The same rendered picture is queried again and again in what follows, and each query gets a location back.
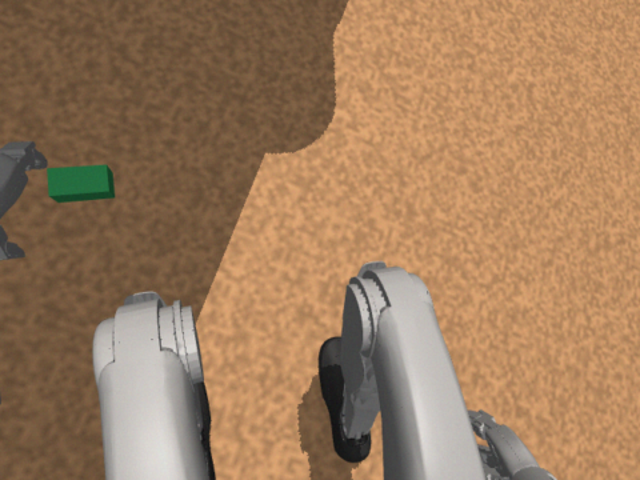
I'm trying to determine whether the left robot foot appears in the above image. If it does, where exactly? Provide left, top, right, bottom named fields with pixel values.
left=197, top=381, right=215, bottom=480

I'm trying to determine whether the small box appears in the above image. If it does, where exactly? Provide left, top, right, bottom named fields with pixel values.
left=47, top=165, right=115, bottom=203

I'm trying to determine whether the right robot hand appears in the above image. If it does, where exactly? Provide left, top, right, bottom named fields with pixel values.
left=467, top=410, right=540, bottom=480

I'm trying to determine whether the right robot foot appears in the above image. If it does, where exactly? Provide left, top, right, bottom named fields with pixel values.
left=318, top=337, right=371, bottom=463

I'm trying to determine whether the left robot hand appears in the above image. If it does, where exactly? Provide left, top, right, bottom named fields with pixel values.
left=0, top=141, right=48, bottom=260

